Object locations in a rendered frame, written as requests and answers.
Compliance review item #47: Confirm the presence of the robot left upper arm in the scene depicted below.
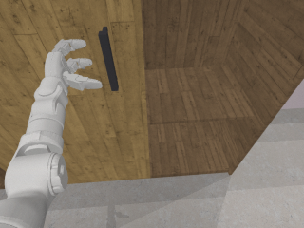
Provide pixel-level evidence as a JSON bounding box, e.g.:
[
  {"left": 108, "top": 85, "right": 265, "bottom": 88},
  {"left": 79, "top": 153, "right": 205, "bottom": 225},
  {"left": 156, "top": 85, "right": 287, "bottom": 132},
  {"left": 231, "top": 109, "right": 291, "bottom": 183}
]
[{"left": 0, "top": 152, "right": 68, "bottom": 228}]

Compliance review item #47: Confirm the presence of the handle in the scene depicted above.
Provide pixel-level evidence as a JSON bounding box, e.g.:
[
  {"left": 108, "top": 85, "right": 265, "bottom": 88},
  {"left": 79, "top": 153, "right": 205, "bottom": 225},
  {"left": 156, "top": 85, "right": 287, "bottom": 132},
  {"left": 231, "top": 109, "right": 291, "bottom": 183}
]
[{"left": 98, "top": 27, "right": 119, "bottom": 91}]

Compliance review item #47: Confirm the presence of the robot left forearm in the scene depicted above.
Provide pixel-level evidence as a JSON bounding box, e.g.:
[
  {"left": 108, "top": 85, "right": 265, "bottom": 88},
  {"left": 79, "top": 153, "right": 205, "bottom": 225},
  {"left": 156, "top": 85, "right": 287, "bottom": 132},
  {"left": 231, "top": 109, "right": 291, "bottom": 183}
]
[{"left": 4, "top": 76, "right": 68, "bottom": 195}]

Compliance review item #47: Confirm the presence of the robot left hand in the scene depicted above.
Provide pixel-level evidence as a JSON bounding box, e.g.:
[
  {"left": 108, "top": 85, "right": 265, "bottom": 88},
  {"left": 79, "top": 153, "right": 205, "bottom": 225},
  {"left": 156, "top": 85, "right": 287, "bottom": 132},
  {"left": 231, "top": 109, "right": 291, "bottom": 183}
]
[{"left": 45, "top": 39, "right": 103, "bottom": 91}]

